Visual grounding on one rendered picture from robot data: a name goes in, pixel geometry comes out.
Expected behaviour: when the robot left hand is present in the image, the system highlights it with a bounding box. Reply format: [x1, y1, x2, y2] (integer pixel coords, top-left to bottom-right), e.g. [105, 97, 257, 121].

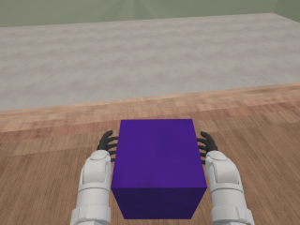
[97, 130, 118, 162]

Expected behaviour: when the robot right hand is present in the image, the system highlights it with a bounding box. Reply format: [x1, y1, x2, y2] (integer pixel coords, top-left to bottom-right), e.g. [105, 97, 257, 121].
[196, 131, 218, 165]

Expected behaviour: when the left robot forearm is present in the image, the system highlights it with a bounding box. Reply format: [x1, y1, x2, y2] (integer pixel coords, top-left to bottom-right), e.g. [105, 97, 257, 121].
[69, 150, 112, 225]

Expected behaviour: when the right robot forearm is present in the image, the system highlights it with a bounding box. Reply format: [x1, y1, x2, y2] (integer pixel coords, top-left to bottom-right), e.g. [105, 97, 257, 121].
[205, 150, 255, 225]

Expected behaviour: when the carton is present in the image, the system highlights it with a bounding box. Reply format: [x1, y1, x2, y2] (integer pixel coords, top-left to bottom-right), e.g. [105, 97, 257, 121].
[111, 118, 207, 219]

